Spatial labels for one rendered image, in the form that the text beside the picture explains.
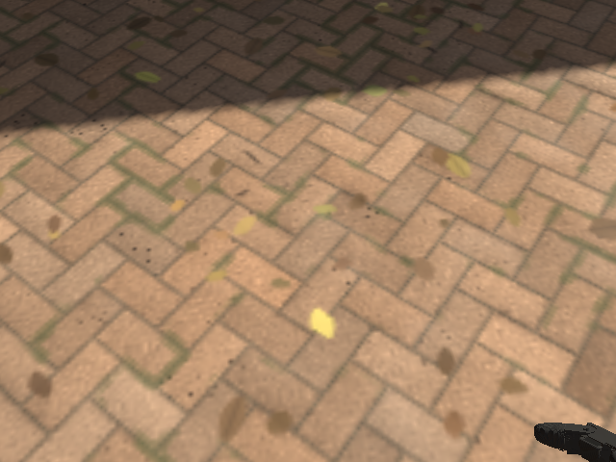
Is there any robot right hand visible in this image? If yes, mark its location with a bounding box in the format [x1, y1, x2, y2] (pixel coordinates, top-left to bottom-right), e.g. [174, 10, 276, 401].
[534, 423, 616, 462]

